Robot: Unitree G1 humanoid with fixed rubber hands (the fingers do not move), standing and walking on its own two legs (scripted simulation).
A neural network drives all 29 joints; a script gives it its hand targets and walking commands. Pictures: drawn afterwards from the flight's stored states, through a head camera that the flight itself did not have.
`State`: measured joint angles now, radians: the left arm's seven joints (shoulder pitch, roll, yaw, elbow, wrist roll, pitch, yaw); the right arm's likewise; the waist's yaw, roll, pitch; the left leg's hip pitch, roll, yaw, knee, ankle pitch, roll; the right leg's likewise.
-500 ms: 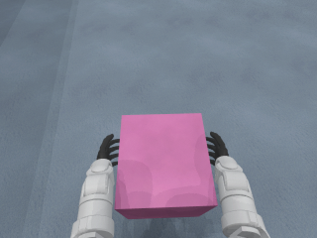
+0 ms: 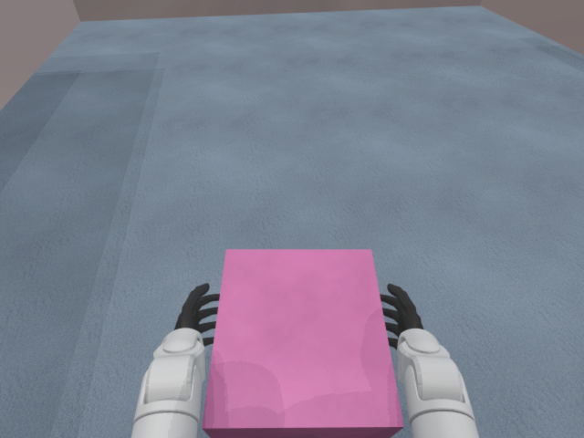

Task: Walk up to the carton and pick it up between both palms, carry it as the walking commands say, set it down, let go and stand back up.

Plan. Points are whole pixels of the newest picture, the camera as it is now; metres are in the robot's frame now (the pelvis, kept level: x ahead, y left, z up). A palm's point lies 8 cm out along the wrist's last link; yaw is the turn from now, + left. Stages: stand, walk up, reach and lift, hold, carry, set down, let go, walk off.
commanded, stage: reach and lift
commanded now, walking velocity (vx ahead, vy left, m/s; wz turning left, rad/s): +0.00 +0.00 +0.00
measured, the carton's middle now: (298, 354) +0.29 +0.01 -0.05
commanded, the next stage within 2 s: hold in 1.26 s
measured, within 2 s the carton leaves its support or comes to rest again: neither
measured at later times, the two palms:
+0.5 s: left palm (191, 326) +0.27 +0.15 +0.05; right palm (425, 329) +0.28 -0.15 +0.05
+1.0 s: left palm (191, 325) +0.28 +0.16 +0.04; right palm (422, 336) +0.28 -0.15 +0.04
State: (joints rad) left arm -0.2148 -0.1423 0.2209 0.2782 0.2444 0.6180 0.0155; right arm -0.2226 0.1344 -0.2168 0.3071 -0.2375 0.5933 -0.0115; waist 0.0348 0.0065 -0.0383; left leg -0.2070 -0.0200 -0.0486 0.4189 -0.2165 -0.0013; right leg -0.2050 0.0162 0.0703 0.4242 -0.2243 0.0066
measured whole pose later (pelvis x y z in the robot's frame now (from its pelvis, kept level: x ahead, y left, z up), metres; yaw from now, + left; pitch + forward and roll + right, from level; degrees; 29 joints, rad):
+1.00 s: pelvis +0.00 +0.01 +0.00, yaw +0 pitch -5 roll +0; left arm -0.24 -0.15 0.19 0.22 0.25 0.76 0.02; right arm -0.23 0.13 -0.22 0.22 -0.25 0.75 0.00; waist -0.01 0.00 -0.01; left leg -0.08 -0.03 -0.04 0.37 -0.20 0.01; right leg -0.07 0.00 0.08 0.37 -0.21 0.02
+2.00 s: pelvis -0.02 +0.01 +0.00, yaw +0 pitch -7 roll +0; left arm -0.23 -0.15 0.19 0.22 0.26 0.76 0.00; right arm -0.22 0.13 -0.21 0.19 -0.25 0.77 -0.01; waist 0.00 0.00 0.02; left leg -0.08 -0.03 -0.05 0.42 -0.21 0.01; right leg -0.08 0.01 0.07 0.42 -0.22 0.02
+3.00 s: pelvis +0.28 +0.15 -0.03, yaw +4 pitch +1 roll +2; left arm 0.06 -0.13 0.05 -0.51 0.01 1.20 0.14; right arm 0.05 0.13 -0.09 -0.55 -0.02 1.23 -0.13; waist 0.02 -0.02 -0.14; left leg -0.51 0.10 0.17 0.60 -0.12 0.01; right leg 0.07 -0.21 -0.12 0.48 -0.55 0.13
